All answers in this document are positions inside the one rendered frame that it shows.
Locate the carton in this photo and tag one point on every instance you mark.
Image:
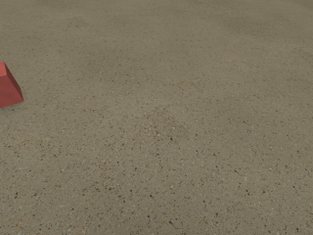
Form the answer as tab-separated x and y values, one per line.
10	92

